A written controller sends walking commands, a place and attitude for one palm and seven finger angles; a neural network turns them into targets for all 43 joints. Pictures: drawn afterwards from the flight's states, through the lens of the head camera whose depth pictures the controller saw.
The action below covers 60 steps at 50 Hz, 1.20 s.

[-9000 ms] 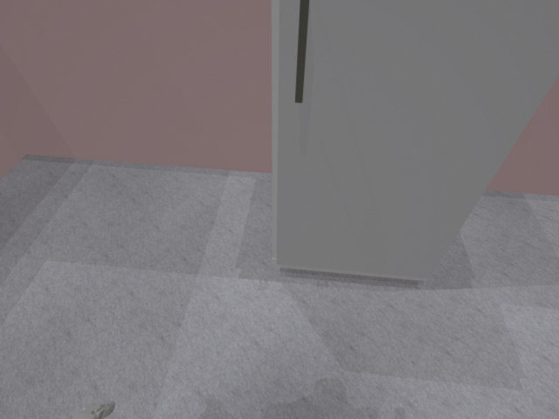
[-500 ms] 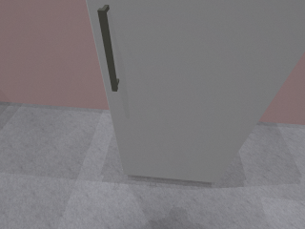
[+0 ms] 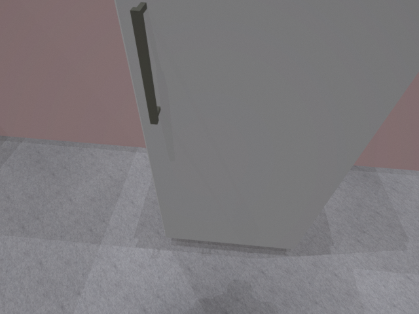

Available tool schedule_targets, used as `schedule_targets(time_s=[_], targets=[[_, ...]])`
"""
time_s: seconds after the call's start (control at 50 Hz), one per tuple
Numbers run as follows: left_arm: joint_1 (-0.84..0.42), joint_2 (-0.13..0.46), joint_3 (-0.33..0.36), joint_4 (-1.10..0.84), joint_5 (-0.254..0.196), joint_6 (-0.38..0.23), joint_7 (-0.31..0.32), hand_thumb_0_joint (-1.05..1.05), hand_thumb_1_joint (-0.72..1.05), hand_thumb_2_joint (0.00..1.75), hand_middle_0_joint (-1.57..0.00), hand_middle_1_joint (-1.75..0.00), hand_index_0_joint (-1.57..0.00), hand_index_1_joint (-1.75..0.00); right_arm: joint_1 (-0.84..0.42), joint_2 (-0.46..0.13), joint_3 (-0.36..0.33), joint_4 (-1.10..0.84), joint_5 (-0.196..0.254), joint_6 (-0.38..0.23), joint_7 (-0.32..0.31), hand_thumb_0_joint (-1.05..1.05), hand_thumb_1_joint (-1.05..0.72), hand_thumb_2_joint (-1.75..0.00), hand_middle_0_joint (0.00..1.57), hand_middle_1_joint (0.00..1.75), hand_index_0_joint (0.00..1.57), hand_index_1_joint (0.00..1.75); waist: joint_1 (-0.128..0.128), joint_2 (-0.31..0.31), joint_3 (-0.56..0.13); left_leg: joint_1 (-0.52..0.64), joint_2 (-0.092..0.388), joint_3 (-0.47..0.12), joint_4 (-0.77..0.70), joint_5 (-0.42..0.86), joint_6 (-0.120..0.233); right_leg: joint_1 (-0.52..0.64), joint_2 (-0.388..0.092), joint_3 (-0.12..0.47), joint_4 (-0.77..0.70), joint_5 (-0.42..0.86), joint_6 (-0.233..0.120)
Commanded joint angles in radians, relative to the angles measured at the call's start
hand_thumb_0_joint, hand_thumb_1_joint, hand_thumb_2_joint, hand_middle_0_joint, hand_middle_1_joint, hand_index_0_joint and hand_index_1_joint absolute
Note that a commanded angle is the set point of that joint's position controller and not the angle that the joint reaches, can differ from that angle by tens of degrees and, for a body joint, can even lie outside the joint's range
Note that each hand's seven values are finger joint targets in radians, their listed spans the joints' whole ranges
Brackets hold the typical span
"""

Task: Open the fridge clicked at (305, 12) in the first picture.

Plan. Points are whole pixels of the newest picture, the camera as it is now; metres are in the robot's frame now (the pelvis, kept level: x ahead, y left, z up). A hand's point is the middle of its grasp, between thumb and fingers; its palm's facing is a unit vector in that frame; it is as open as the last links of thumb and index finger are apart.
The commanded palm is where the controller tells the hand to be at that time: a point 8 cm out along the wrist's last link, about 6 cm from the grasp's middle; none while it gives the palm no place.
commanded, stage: look again from close up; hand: left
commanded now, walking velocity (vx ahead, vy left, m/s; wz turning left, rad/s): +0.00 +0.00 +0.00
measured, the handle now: (149, 71) +0.53 +0.17 +0.20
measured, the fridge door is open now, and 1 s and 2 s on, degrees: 0 0 0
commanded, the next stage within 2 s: raise the hand to about handle height in 0.36 s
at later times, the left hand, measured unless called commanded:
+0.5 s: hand out of the picture +0.01 +0.17 -0.17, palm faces +0.09 -0.98 -0.17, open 7.4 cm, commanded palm +0.10 +0.22 -0.06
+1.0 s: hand (91, 290) +0.16 +0.21 +0.01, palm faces +0.24 -0.97 -0.08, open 9.3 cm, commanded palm +0.16 +0.25 +0.03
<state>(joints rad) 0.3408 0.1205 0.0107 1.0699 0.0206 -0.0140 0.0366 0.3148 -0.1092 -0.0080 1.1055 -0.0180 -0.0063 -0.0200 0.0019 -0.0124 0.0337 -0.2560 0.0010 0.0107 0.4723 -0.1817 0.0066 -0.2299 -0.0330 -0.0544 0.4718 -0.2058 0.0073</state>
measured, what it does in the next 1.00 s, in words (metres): stands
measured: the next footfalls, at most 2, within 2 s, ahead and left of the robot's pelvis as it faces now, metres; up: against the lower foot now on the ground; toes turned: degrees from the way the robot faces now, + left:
none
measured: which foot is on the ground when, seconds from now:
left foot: down 0.00-1.00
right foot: down 0.00-1.00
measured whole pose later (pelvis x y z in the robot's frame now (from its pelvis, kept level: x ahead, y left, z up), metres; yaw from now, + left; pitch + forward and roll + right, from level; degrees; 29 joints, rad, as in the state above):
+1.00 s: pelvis +0.03 -0.02 -0.05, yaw +2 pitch +5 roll -2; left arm 0.69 0.24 0.23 -0.15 -0.27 -0.42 -0.20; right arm 0.19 -0.26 -0.06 0.50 0.02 -0.23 -0.04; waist 0.07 -0.03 -0.07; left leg -0.58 0.04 -0.06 0.94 -0.44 -0.02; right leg -0.51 0.00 -0.11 0.89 -0.46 -0.02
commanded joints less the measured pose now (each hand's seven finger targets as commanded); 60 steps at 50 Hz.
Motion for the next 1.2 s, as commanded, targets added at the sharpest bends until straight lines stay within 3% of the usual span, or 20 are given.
schedule_targets(time_s=[0.0,0.42,0.44,0.46,0.48,0.5,0.52,0.54,0.58,0.66,0.68,0.72,0.78,0.82,0.86,0.9,0.96,1.0,1.04,1.18], targets=[[0.084,0.093,0.017,-0.024,0.000,-0.015,0.004,0.00,0.90,0.90,-0.20,-0.30,-0.20,-0.30,0.061,-0.093,-0.012,-0.031,0.004,-0.013,-0.002,0.00,-0.90,-0.90,0.20,0.30,0.20,0.30,0.005,0.032,0.068,-0.071,0.072,-0.090,-0.139,-0.113,0.009,-0.014,-0.074,0.093,-0.122,-0.100,-0.043],[0.068,0.110,0.016,-0.017,-0.001,-0.022,0.002,0.00,0.90,0.90,-0.20,-0.30,-0.20,-0.30,0.045,-0.109,-0.012,-0.024,0.006,-0.020,-0.002,0.00,-0.90,-0.90,0.20,0.30,0.20,0.30,0.002,-0.004,0.029,-0.013,0.076,-0.072,-0.129,-0.029,0.008,0.007,-0.081,0.095,-0.125,-0.043,-0.039],[0.122,0.131,0.004,0.025,0.008,-0.028,0.036,0.00,0.90,0.90,-0.20,-0.30,-0.20,-0.30,-0.081,-0.149,-0.013,-0.088,0.012,-0.026,0.005,0.00,-0.90,-0.90,0.20,0.30,0.20,0.30,0.049,0.008,0.022,-0.005,0.087,-0.021,0.060,-0.023,-0.016,-0.018,-0.112,0.141,-0.128,0.132,-0.034],[-0.634,0.324,0.057,-1.593,-0.230,-0.253,0.031,0.00,0.88,0.89,-0.20,-0.32,-0.20,-0.32,-0.061,-0.329,-0.019,-0.459,0.050,-0.174,-0.049,0.00,-0.90,-0.90,0.20,0.30,0.20,0.30,-0.127,0.216,-0.480,0.263,-0.009,0.008,-0.058,0.008,0.015,0.078,-0.007,0.025,-0.016,0.053,-0.026],[-0.486,0.416,0.167,-1.509,-0.161,-0.219,0.093,0.00,0.85,0.88,-0.20,-0.33,-0.20,-0.33,-0.183,-0.216,0.027,-0.402,0.077,-0.259,-0.092,0.00,-0.90,-0.90,0.20,0.30,0.20,0.30,-0.039,0.293,-0.359,0.207,0.021,0.041,-0.075,-0.077,0.009,0.027,0.026,0.008,0.042,-0.042,-0.031],[-0.208,0.218,0.076,-1.280,-0.154,-0.175,0.127,0.00,0.83,0.87,-0.21,-0.34,-0.21,-0.34,-0.131,-0.240,0.001,-0.362,0.052,-0.307,-0.088,0.00,-0.90,-0.90,0.20,0.30,0.20,0.30,-0.036,0.247,-0.315,0.085,0.031,-0.003,-0.109,-0.207,-0.011,0.001,0.025,-0.053,0.063,-0.133,-0.042],[0.139,-0.010,-0.066,-0.986,-0.154,-0.052,0.133,0.00,0.81,0.86,-0.21,-0.36,-0.21,-0.36,-0.128,-0.183,0.003,-0.331,0.088,-0.311,-0.068,0.00,-0.90,-0.90,0.20,0.30,0.20,0.30,-0.037,0.119,-0.110,-0.013,0.028,-0.039,-0.112,-0.259,-0.008,-0.100,0.033,-0.060,0.049,-0.142,-0.035],[0.020,0.002,-0.069,-1.258,-0.213,-0.056,0.120,0.00,0.78,0.85,-0.21,-0.37,-0.21,-0.37,-0.109,-0.225,-0.006,-0.415,0.093,-0.320,-0.070,0.00,-0.90,-0.90,0.20,0.30,0.20,0.30,-0.035,0.126,-0.068,-0.055,0.019,-0.069,-0.096,-0.282,-0.008,-0.095,0.024,-0.059,0.053,-0.171,-0.026],[0.031,0.021,-0.072,-1.295,-0.190,-0.148,0.089,0.00,0.74,0.83,-0.21,-0.40,-0.21,-0.40,-0.145,-0.244,-0.021,-0.483,0.082,-0.363,-0.076,0.00,-0.90,-0.90,0.20,0.30,0.20,0.30,-0.053,0.054,0.021,-0.103,-0.002,-0.058,-0.029,-0.321,-0.007,-0.158,0.016,-0.038,0.028,-0.264,-0.019],[0.356,0.000,0.020,-0.963,-0.234,-0.350,-0.088,0.00,0.64,0.79,-0.22,-0.47,-0.22,-0.47,-0.166,-0.249,-0.064,-0.554,0.036,-0.350,-0.024,0.00,-0.90,-0.90,0.20,0.30,0.20,0.30,0.024,-0.327,0.079,-0.319,-0.016,-0.018,0.151,-0.263,-0.026,-0.333,0.032,-0.038,0.098,-0.433,-0.013],[0.461,0.073,0.118,-0.904,-0.249,-0.396,-0.163,0.00,0.62,0.78,-0.22,-0.48,-0.22,-0.48,-0.167,-0.256,-0.088,-0.582,0.043,-0.329,0.000,0.00,-0.90,-0.90,0.20,0.30,0.20,0.30,0.065,-0.291,0.061,-0.318,-0.020,-0.001,0.173,-0.212,-0.035,-0.294,0.031,-0.021,0.108,-0.388,-0.028],[0.405,0.160,0.166,-0.945,-0.275,-0.453,-0.309,0.00,0.57,0.76,-0.22,-0.51,-0.22,-0.51,-0.239,-0.286,-0.095,-0.687,0.042,-0.301,0.017,0.00,-0.90,-0.90,0.20,0.30,0.20,0.30,0.043,-0.232,0.022,-0.327,-0.041,0.023,0.233,-0.191,-0.031,-0.253,0.020,0.015,0.141,-0.305,-0.037],[0.395,0.273,0.326,-1.089,-0.289,-0.392,-0.336,0.00,0.50,0.73,-0.23,-0.55,-0.23,-0.55,-0.261,-0.258,-0.096,-0.758,0.059,-0.251,0.000,0.00,-0.90,-0.90,0.20,0.30,0.20,0.30,0.108,-0.065,-0.094,-0.332,-0.049,0.046,0.252,-0.134,-0.009,-0.205,0.014,0.034,0.201,-0.190,-0.032],[0.315,0.248,0.321,-1.312,-0.321,-0.390,-0.304,0.00,0.46,0.71,-0.23,-0.58,-0.23,-0.58,-0.246,-0.225,-0.080,-0.790,0.057,-0.234,-0.013,0.00,-0.90,-0.90,0.20,0.30,0.20,0.30,0.097,0.083,-0.182,-0.281,-0.040,0.047,0.258,-0.079,-0.004,-0.182,0.017,0.022,0.245,-0.093,-0.035],[0.225,0.273,0.353,-1.524,-0.326,-0.458,-0.253,0.00,0.41,0.69,-0.24,-0.62,-0.24,-0.62,-0.191,-0.204,-0.078,-0.779,0.048,-0.241,-0.015,0.00,-0.90,-0.90,0.20,0.30,0.20,0.30,0.078,0.224,-0.296,-0.194,-0.022,0.023,0.286,0.037,0.006,-0.183,0.032,0.012,0.285,0.053,-0.040],[0.117,0.281,0.302,-1.684,-0.309,-0.534,-0.229,0.00,0.36,0.67,-0.24,-0.64,-0.24,-0.64,-0.139,-0.211,-0.073,-0.747,0.037,-0.251,-0.021,0.00,-0.90,-0.90,0.20,0.30,0.20,0.30,0.019,0.243,-0.340,-0.157,-0.010,0.003,0.333,0.089,0.015,-0.245,0.050,0.014,0.303,0.094,-0.036],[0.002,0.198,0.148,-1.642,-0.310,-0.604,-0.274,0.00,0.29,0.64,-0.24,-0.69,-0.24,-0.69,-0.121,-0.232,-0.051,-0.687,0.045,-0.293,-0.030,0.00,-0.90,-0.90,0.20,0.30,0.20,0.30,-0.075,0.231,-0.237,-0.149,0.000,-0.031,0.364,0.016,0.026,-0.365,0.054,0.008,0.280,0.012,-0.028],[-0.045,0.196,0.112,-1.549,-0.321,-0.578,-0.335,0.00,0.25,0.62,-0.25,-0.72,-0.25,-0.72,-0.116,-0.252,-0.044,-0.661,0.057,-0.318,-0.042,0.00,-0.90,-0.90,0.20,0.30,0.20,0.30,-0.108,0.142,-0.167,-0.177,0.008,-0.056,0.365,-0.058,0.031,-0.385,0.054,0.015,0.250,-0.038,-0.020],[-0.004,0.247,0.161,-1.413,-0.319,-0.492,-0.390,0.00,0.20,0.60,-0.25,-0.75,-0.25,-0.75,-0.127,-0.269,-0.045,-0.656,0.067,-0.322,-0.059,0.00,-0.90,-0.90,0.20,0.30,0.20,0.30,-0.094,0.011,-0.139,-0.239,0.007,-0.062,0.341,-0.134,0.030,-0.363,0.046,0.039,0.198,-0.123,-0.013],[0.115,0.442,0.516,-1.341,-0.432,-0.142,-0.432,0.00,0.04,0.53,-0.26,-0.86,-0.26,-0.86,-0.231,-0.227,-0.020,-0.739,0.085,-0.275,-0.088,0.00,-0.90,-0.90,0.20,0.30,0.20,0.30,0.090,-0.022,-0.353,-0.166,-0.008,-0.039,0.234,0.066,0.019,-0.022,0.008,0.048,0.162,0.101,-0.001]])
